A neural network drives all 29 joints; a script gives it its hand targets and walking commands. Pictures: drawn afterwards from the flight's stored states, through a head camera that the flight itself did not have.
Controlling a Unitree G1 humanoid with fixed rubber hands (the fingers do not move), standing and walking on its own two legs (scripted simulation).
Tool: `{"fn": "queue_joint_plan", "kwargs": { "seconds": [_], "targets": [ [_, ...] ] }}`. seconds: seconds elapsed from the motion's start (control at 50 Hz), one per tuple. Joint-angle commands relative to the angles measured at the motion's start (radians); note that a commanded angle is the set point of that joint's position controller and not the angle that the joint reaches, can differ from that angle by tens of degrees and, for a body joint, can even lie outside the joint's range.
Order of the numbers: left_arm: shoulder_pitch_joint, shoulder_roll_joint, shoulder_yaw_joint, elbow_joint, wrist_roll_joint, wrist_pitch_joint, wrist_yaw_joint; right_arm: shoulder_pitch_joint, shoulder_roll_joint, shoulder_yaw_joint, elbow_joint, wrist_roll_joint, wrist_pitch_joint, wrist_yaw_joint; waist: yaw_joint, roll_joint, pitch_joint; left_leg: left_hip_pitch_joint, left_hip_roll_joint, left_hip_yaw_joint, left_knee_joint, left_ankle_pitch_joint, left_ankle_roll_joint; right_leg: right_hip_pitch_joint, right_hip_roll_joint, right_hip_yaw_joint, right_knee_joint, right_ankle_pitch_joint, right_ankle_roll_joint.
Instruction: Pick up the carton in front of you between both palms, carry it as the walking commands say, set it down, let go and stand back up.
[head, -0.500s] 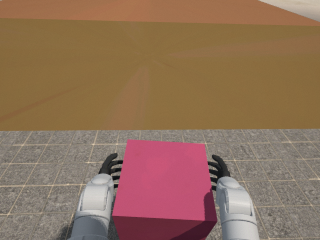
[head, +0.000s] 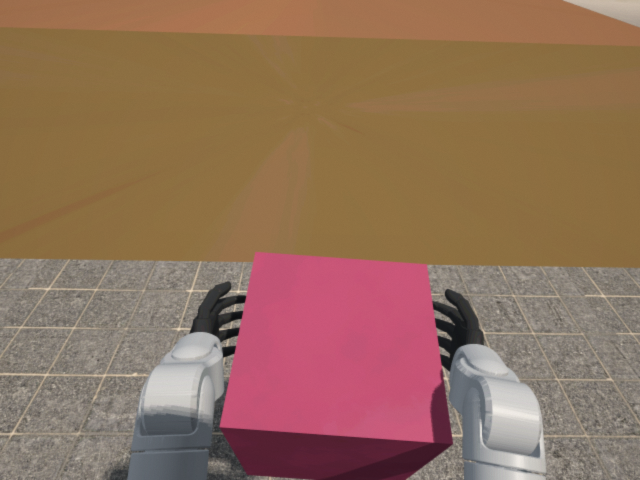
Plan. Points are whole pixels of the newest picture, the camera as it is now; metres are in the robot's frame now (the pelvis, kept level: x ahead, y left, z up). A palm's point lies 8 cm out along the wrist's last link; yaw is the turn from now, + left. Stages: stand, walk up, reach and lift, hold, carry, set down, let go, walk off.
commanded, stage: carry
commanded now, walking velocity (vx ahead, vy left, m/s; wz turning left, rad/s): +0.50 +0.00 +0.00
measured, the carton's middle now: (331, 376) +0.29 -0.01 +0.02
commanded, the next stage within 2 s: none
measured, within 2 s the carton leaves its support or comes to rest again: neither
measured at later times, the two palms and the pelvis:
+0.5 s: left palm (241, 229) +0.49 +0.14 +0.10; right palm (430, 231) +0.50 -0.16 +0.10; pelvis +0.27 -0.02 +0.00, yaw -1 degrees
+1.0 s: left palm (266, 136) +0.82 +0.14 +0.10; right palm (403, 142) +0.80 -0.16 +0.11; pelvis +0.59 +0.00 +0.01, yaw -4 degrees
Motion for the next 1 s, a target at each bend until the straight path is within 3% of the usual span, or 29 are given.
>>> {"fn": "queue_joint_plan", "kwargs": {
  "seconds": [0.0,0.02,0.04,0.06,0.08,0.1,0.14,0.18,0.2,0.22,0.24,0.26,0.28,0.3,0.36,0.44,0.48,0.52,0.54,0.56,0.58,0.6,0.62,0.64,0.68,0.72,0.76,0.88,0.98],
  "targets": [
    [-0.448,-0.824,-0.657,-0.233,-0.31,0.047,-0.129,-0.455,0.879,0.76,-0.14,0.351,0.062,0.128,0.016,-0.069,-0.222,0.233,-0.008,0.052,-0.169,0.125,0.009,-0.001,-0.125,0.075,-0.043,0.088,-0.078],
    [-0.445,-0.812,-0.671,-0.285,-0.325,0.076,-0.118,-0.397,0.864,0.749,-0.158,0.347,0.082,0.11,-0.002,0.077,-0.23,0.368,0.125,-0.16,-0.252,0.04,0.066,-0.146,-0.053,-0.047,0.134,0.082,-0.03],
    [-0.444,-0.805,-0.681,-0.316,-0.344,0.104,-0.108,-0.349,0.849,0.726,-0.173,0.329,0.102,0.09,-0.008,0.268,-0.19,0.516,0.287,-0.389,-0.242,0.189,0.154,-0.405,-0.002,-0.109,0.281,-0.013,0.007],
    [-0.444,-0.784,-0.689,-0.345,-0.364,0.127,-0.1,-0.304,0.84,0.702,-0.192,0.31,0.12,0.07,-0.023,0.304,-0.138,0.569,0.358,-0.481,-0.244,0.373,0.228,-0.545,0.01,-0.094,0.29,-0.204,0.0],
    [-0.438,-0.789,-0.697,-0.363,-0.384,0.144,-0.093,-0.293,0.838,0.688,-0.227,0.301,0.137,0.054,-0.028,0.223,-0.102,0.581,0.368,-0.462,-0.237,0.501,0.251,-0.594,-0.001,-0.08,0.274,-0.272,-0.006],
    [-0.409,-0.798,-0.702,-0.389,-0.402,0.158,-0.088,-0.282,0.841,0.688,-0.275,0.307,0.15,0.042,-0.029,0.164,-0.114,0.581,0.361,-0.415,-0.235,0.504,0.238,-0.573,-0.003,-0.079,0.211,-0.249,-0.007],
    [-0.347,-0.83,-0.701,-0.431,-0.42,0.172,-0.08,-0.282,0.862,0.711,-0.378,0.332,0.168,0.027,-0.02,0.152,-0.148,0.49,0.296,-0.253,-0.229,0.433,0.161,-0.396,0.018,-0.118,0.035,-0.058,-0.009],
    [-0.272,-0.851,-0.684,-0.462,-0.411,0.178,-0.071,-0.253,0.87,0.739,-0.444,0.359,0.183,0.025,0.008,0.103,-0.199,0.198,0.178,-0.016,-0.111,0.29,0.065,0.084,0.068,-0.199,-0.173,0.145,-0.006],
    [-0.246,-0.833,-0.667,-0.469,-0.397,0.182,-0.062,-0.267,0.843,0.744,-0.466,0.373,0.19,0.024,0.026,0.004,-0.235,-0.026,0.125,0.067,0.054,0.245,0.023,0.371,-0.017,-0.073,-0.193,0.122,-0.034],
    [-0.212,-0.801,-0.643,-0.458,-0.374,0.181,-0.046,-0.318,0.799,0.751,-0.513,0.395,0.204,0.023,0.044,-0.285,-0.211,-0.285,0.026,0.147,0.32,0.028,-0.028,0.464,-0.279,0.375,-0.303,0.118,-0.113],
    [-0.209,-0.772,-0.618,-0.476,-0.355,0.186,-0.028,-0.337,0.771,0.77,-0.531,0.422,0.214,0.018,0.044,-0.312,-0.164,-0.456,-0.001,0.047,0.428,-0.136,-0.007,0.542,-0.367,0.524,-0.284,0.327,-0.233],
    [-0.233,-0.758,-0.617,-0.511,-0.352,0.191,-0.018,-0.319,0.761,0.765,-0.506,0.427,0.218,0.016,0.04,-0.185,-0.136,-0.534,0.044,-0.004,0.524,-0.153,0.014,0.554,-0.386,0.479,-0.253,0.462,-0.259],
    [-0.232,-0.747,-0.622,-0.524,-0.354,0.196,-0.012,-0.292,0.76,0.757,-0.486,0.43,0.219,0.016,0.039,-0.099,-0.148,-0.548,0.071,-0.017,0.564,-0.127,0.024,0.553,-0.362,0.401,-0.232,0.546,-0.244],
    [-0.239,-0.744,-0.632,-0.541,-0.36,0.198,-0.008,-0.264,0.763,0.746,-0.468,0.425,0.218,0.015,0.04,-0.042,-0.153,-0.549,0.089,-0.02,0.532,-0.079,0.027,0.54,-0.342,0.338,-0.247,0.512,-0.213],
    [-0.254,-0.74,-0.677,-0.567,-0.391,0.202,-0.016,-0.188,0.773,0.706,-0.418,0.377,0.209,0.006,0.037,-0.054,-0.117,-0.476,0.065,0.035,0.355,0.068,0.008,0.468,-0.267,0.162,-0.299,0.528,-0.142],
    [-0.224,-0.718,-0.708,-0.561,-0.418,0.204,-0.042,-0.116,0.763,0.679,-0.413,0.309,0.2,-0.009,0.035,-0.101,-0.031,-0.339,0.018,0.12,0.09,0.225,0.006,0.346,-0.194,-0.004,-0.317,0.61,-0.117],
    [-0.202,-0.704,-0.708,-0.545,-0.415,0.206,-0.053,-0.109,0.749,0.684,-0.43,0.296,0.2,-0.009,0.032,-0.145,-0.012,-0.192,-0.012,0.166,0.002,0.309,0.027,0.267,-0.182,-0.06,-0.313,0.702,-0.097],
    [-0.206,-0.676,-0.7,-0.528,-0.405,0.205,-0.058,-0.127,0.725,0.688,-0.43,0.297,0.198,-0.007,0.021,-0.165,-0.06,0.005,-0.049,0.201,-0.018,0.36,0.046,0.227,-0.173,-0.128,-0.187,0.87,-0.073],
    [-0.205,-0.662,-0.696,-0.523,-0.4,0.206,-0.059,-0.125,0.717,0.688,-0.424,0.298,0.197,-0.006,0.006,-0.16,-0.106,0.144,-0.082,0.233,-0.042,0.327,0.051,0.195,-0.149,-0.183,-0.056,0.891,-0.051],
    [-0.203,-0.649,-0.691,-0.519,-0.395,0.205,-0.059,-0.128,0.708,0.689,-0.425,0.3,0.197,-0.004,-0.01,-0.129,-0.151,0.315,-0.075,0.233,-0.068,0.277,0.049,0.109,-0.118,-0.204,0.105,0.782,-0.031],
    [-0.221,-0.636,-0.683,-0.514,-0.388,0.207,-0.059,-0.121,0.706,0.69,-0.422,0.3,0.2,-0.001,-0.034,-0.042,-0.179,0.447,0.071,0.018,-0.104,0.093,0.062,-0.045,-0.09,-0.188,0.332,0.535,-0.011],
    [-0.217,-0.646,-0.682,-0.522,-0.382,0.212,-0.059,-0.141,0.693,0.688,-0.407,0.303,0.198,0.003,-0.017,0.227,-0.217,0.553,0.387,-0.568,-0.307,-0.13,0.2,-0.304,0.043,-0.147,0.629,0.086,0.028],
    [-0.216,-0.659,-0.687,-0.509,-0.383,0.213,-0.062,-0.139,0.727,0.705,-0.408,0.325,0.199,0.011,-0.018,0.21,-0.189,0.519,0.411,-0.669,-0.399,-0.06,0.239,-0.389,0.028,-0.01,0.762,-0.085,0.002],
    [-0.201,-0.699,-0.691,-0.494,-0.381,0.209,-0.068,-0.164,0.766,0.726,-0.424,0.347,0.195,0.023,-0.013,0.172,-0.179,0.455,0.391,-0.568,-0.393,0.058,0.233,-0.399,-0.025,0.025,0.809,-0.059,-0.02],
    [-0.208,-0.797,-0.69,-0.462,-0.371,0.188,-0.085,-0.213,0.854,0.769,-0.427,0.372,0.177,0.051,-0.008,0.009,-0.172,0.322,0.338,-0.377,-0.375,0.157,0.177,-0.365,-0.083,0.039,0.732,0.039,-0.036],
    [-0.195,-0.86,-0.692,-0.438,-0.349,0.163,-0.093,-0.238,0.9,0.798,-0.427,0.39,0.16,0.072,-0.001,0.059,-0.171,0.249,0.295,-0.244,-0.4,0.15,0.131,-0.32,-0.094,0.017,0.615,0.098,-0.032],
    [-0.155,-0.876,-0.693,-0.429,-0.32,0.142,-0.088,-0.215,0.9,0.806,-0.423,0.398,0.149,0.087,-0.002,0.091,-0.158,0.246,0.271,-0.167,-0.426,0.154,0.127,-0.323,-0.085,-0.021,0.502,0.126,-0.019],
    [-0.139,-0.832,-0.723,-0.495,-0.318,0.128,-0.063,-0.143,0.816,0.786,-0.445,0.388,0.139,0.09,-0.009,0.13,-0.067,0.366,0.228,-0.042,-0.44,0.352,0.129,-0.442,-0.067,-0.106,0.202,0.281,0.015],
    [-0.165,-0.725,-0.729,-0.557,-0.356,0.166,-0.041,-0.117,0.704,0.739,-0.485,0.36,0.165,0.05,-0.016,0.142,0.009,0.438,0.21,0.028,-0.386,0.57,0.132,-0.443,-0.036,-0.17,0.063,0.322,-0.008]
  ]
}}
